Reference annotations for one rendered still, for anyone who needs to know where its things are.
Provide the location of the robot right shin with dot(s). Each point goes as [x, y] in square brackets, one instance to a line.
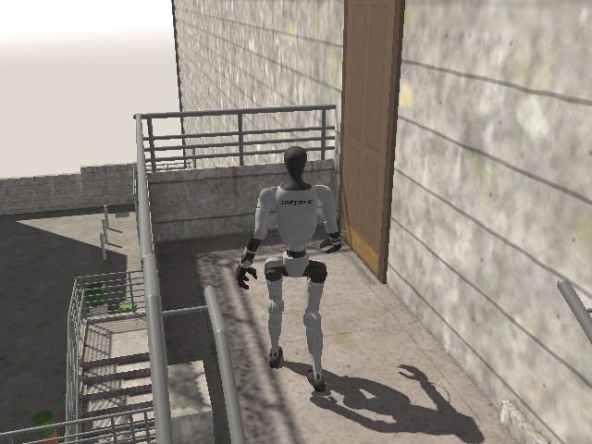
[315, 347]

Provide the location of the robot right upper arm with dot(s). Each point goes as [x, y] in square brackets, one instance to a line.
[325, 196]

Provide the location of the robot right hand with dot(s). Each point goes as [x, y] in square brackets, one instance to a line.
[331, 250]

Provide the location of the robot left upper arm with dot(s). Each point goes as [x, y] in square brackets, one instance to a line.
[266, 196]

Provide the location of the robot right forearm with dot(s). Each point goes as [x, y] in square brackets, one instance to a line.
[335, 237]

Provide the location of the robot left hand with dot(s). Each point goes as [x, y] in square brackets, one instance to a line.
[240, 275]

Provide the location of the robot left forearm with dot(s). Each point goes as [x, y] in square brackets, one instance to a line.
[250, 250]

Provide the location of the robot right foot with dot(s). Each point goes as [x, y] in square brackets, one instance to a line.
[319, 383]

